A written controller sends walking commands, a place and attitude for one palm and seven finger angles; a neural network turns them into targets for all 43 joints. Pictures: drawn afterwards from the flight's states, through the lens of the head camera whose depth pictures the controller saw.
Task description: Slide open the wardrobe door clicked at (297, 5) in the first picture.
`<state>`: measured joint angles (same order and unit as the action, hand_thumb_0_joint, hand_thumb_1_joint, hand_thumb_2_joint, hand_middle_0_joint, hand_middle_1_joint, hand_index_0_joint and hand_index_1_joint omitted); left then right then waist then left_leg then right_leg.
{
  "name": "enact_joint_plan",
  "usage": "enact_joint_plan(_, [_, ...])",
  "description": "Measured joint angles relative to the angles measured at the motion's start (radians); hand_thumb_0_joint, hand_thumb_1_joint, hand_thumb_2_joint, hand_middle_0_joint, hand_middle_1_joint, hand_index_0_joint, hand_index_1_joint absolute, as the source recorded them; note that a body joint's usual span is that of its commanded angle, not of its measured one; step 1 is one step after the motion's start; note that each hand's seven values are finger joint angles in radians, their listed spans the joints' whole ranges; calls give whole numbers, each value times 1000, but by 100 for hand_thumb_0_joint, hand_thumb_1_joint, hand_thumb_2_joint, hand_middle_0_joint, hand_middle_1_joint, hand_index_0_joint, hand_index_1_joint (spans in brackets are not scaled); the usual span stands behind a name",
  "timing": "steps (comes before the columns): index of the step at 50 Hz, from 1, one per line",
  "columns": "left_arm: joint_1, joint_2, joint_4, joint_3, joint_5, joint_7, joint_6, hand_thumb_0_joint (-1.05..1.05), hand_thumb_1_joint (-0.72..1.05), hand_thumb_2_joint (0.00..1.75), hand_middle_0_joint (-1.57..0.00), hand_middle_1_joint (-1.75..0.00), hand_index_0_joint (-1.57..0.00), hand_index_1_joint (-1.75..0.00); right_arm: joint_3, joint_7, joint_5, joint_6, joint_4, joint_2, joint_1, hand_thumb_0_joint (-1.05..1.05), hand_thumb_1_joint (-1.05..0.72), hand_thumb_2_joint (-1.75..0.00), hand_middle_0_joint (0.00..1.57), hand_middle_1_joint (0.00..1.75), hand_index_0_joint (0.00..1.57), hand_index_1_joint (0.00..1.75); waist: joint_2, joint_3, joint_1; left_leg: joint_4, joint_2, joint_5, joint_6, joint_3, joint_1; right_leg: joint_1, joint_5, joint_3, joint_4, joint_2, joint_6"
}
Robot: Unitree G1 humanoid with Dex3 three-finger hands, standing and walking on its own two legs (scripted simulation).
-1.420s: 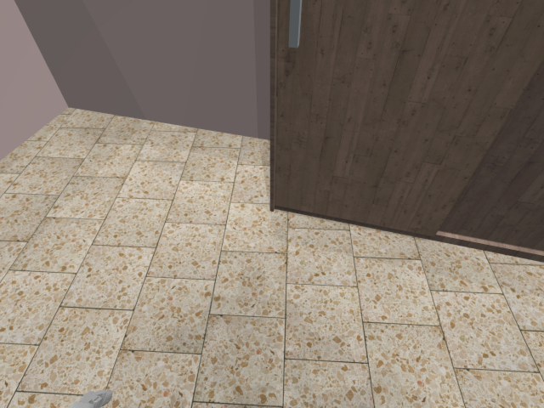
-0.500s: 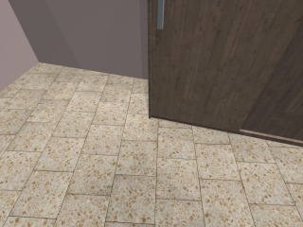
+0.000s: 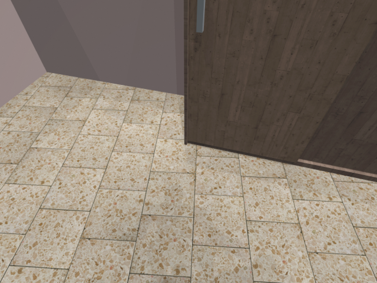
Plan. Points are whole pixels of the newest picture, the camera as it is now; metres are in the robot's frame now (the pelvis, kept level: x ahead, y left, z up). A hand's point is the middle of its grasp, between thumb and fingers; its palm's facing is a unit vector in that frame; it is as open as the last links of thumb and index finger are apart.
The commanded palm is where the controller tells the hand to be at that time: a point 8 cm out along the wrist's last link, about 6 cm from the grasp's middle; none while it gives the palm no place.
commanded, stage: look at it before walking up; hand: left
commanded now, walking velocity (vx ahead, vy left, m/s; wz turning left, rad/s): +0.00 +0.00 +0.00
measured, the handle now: (202, 5) +1.11 +0.01 +0.16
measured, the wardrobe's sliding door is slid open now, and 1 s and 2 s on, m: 0.00 0.00 0.00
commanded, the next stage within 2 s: walk to a spot facing it in 0.02 s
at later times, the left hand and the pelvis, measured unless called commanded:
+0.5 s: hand out of the picture +0.03 +0.22 -0.19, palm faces +0.04 -0.98 -0.17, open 7.4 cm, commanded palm none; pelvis +0.08 +0.04 -0.01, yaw +2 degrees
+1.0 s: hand (136, 208) +0.36 +0.18 -0.18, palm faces +0.10 -0.98 -0.18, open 7.3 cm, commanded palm none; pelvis +0.27 +0.01 -0.02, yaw +5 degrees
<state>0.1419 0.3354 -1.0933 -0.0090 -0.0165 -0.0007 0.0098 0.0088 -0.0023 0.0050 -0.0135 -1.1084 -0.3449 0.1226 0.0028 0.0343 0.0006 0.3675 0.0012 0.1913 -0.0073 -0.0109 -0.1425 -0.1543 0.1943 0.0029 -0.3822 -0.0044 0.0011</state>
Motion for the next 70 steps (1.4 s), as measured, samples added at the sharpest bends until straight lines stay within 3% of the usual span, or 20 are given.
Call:
enact_joint_plan(10, [3, -7, 2, 1, 0, -9, -3, 1, 91, 90, -21, -30, -21, -30, 3, -4, 4, 4, 1, 10, 1, 0, -90, -90, 20, 30, 21, 30, 5, -14, 0, 7, 1, 11, -1, -2, 2, 5, 11, -2, -4, 0, 1])
enact_joint_plan(16, [90, -59, 14, 10, -10, 2, -11, 1, 91, 90, -21, -30, -20, -30, 3, 6, 17, 23, 3, 63, 95, 0, -91, -90, 20, 30, 20, 30, 5, -68, 2, 178, 11, 192, 14, 7, -59, 4, 81, -24, -58, 0, -3])
enact_joint_plan(20, [162, -94, 12, 21, -10, 5, 0, 1, 91, 90, -21, -30, -21, -30, -3, 13, 14, 13, 5, 103, 167, 0, -91, -90, 20, 30, 20, 30, -7, -65, 1, 205, 24, 184, 25, 49, -83, 27, 132, -52, -90, -17, 10])
enact_joint_plan(22, [198, -103, 0, 26, -6, 6, -7, 1, 91, 90, -21, -30, -21, -30, -7, 11, 15, -3, 4, 128, 193, 0, -91, -90, 20, 30, 20, 30, -36, -57, 5, 207, 4, 137, 37, 72, -66, 8, 191, -40, -173, -42, 5])
enact_joint_plan(24, [223, -118, -19, 28, -10, 6, -22, 1, 91, 90, -21, -30, -20, -30, -13, 4, 17, -25, 10, 151, 224, 0, -91, -90, 20, 30, 21, 30, -44, -56, 0, 195, -4, 167, 51, 92, -41, -73, 264, -31, -370, -41, -7])
enact_joint_plan(27, [216, -133, -30, 33, -15, 13, -23, 1, 91, 90, -21, -30, -20, -30, -12, -10, 13, -49, 6, 186, 282, 0, -91, -90, 20, 30, 21, 30, -40, -38, -25, 110, -12, 156, 58, 87, 21, -210, 233, -45, -615, -41, -13])
enact_joint_plan(30, [174, -140, -8, 41, -15, 19, -12, 1, 91, 90, -21, -30, -20, -30, -6, -19, 10, -61, -22, 221, 338, 0, -91, -90, 20, 30, 21, 30, -35, -11, -33, 13, -18, 129, 62, 70, 89, -323, 159, -60, -686, -64, 1])
enact_joint_plan(35, [85, -154, 41, 51, -12, 22, -5, 1, 91, 90, -20, -30, -20, -30, -7, -29, 6, -65, -72, 259, 397, 0, -90, -90, 20, 30, 21, 30, -28, 26, -33, -93, -19, 128, 51, 63, 193, -440, 40, -72, -577, -96, 14])
enact_joint_plan(40, [-4, -166, 71, 52, -6, 21, 6, 1, 92, 90, -20, -30, -20, -30, -15, -33, 10, -63, -93, 259, 412, 0, -90, -90, 20, 30, 21, 30, -11, 55, -59, -93, -3, 202, 26, 68, 275, -400, -8, -110, -315, -71, -17])
enact_joint_plan(43, [-26, -167, 96, 50, -13, 18, 41, 1, 91, 90, -20, -30, -20, -30, -23, -30, 5, -56, -104, 258, 429, 0, -90, -90, 20, 30, 21, 30, -9, 47, -62, 102, 13, 315, 15, 58, 243, -291, -64, -126, -196, -48, -50])
enact_joint_plan(46, [-38, -184, 103, 54, -8, 1, 70, 1, 91, 90, -20, -30, -20, -30, -33, -28, -6, -31, -92, 239, 372, 0, -90, -90, 20, 30, 21, 30, 15, 63, -49, 638, 25, 336, 35, 11, 27, -272, -7, -155, -285, -38, -59])
enact_joint_plan(49, [-9, -194, 89, 49, -4, -13, 67, 0, 91, 90, -20, -30, -20, -30, -45, -31, 1, -20, -48, 207, 277, 1, -91, -90, 20, 30, 21, 30, 22, 59, -33, 859, 46, 273, 30, 37, -164, -206, 21, -159, -237, -23, -50])
enact_joint_plan(51, [17, -193, 77, 64, 0, -33, 62, -1, 93, 90, -21, -30, -21, -30, -50, -33, 7, -18, -3, 190, 211, 0, -91, -90, 20, 30, 20, 30, 23, 46, -28, 821, 71, 247, 17, 55, -252, -173, 5, -153, -186, -12, -47])
enact_joint_plan(54, [55, -172, 61, 64, -9, -34, 38, -1, 95, 90, -21, -30, -21, -30, -52, -34, 11, -16, 62, 177, 122, 0, -91, -90, 20, 30, 20, 30, 21, 23, -18, 646, 96, 200, -9, 76, -315, -150, -6, -135, -141, 1, -45])
enact_joint_plan(60, [122, -157, 43, 68, -12, -18, -9, 0, 93, 90, -21, -30, -20, -30, -41, -27, 8, -18, 129, 187, 22, 0, -91, -90, 20, 30, 20, 30, 4, -3, 20, 332, 88, 101, -39, 85, -244, -142, 25, -77, -160, 24, -18])
enact_joint_plan(61, [132, -156, 43, 70, -10, -17, -16, 0, 93, 90, -20, -30, -20, -30, -38, -27, 8, -22, 132, 192, 20, 0, -91, -90, 20, 30, 20, 30, -2, -7, 23, 278, 83, 79, -31, 92, -214, -146, 39, -68, -180, 23, -9])
enact_joint_plan(63, [140, -150, 42, 74, -3, -13, -35, 0, 92, 90, -20, -30, -20, -30, -31, -27, 12, -25, 134, 208, 23, 0, -91, -90, 20, 30, 20, 30, -31, -8, 30, 272, 67, 79, 19, 117, -195, -162, 139, -39, -252, 14, -1])
enact_joint_plan(65, [142, -151, 45, 78, -5, -8, -48, 1, 92, 90, -20, -30, -20, -30, -23, -28, 18, -19, 134, 217, 32, 0, -91, -90, 20, 30, 20, 30, -33, -6, 34, 248, 70, 82, 49, 138, -169, -207, 243, -32, -408, 15, 9])
enact_joint_plan(68, [141, -151, 55, 87, -11, -1, -52, 1, 92, 90, -20, -30, -20, -30, -32, -42, 13, -15, 137, 216, 39, -1, -93, -90, 20, 30, 21, 30, -33, 0, 34, 174, 69, 54, 59, 167, -130, -270, 241, -25, -602, 0, 24])
enact_joint_plan(70, [139, -150, 62, 90, -13, -1, -52, 1, 92, 90, -20, -30, -20, -30, -34, -41, 15, -12, 132, 207, 41, -2, -93, -90, 20, 30, 21, 30, -35, 4, 34, 133, 68, 37, 62, 186, -112, -289, 214, -25, -652, -16, 36])
